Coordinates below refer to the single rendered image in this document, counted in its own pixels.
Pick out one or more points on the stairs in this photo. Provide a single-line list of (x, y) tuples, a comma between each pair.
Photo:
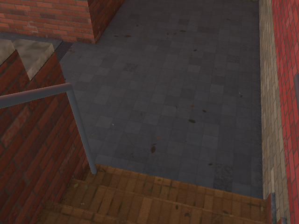
[(118, 196)]

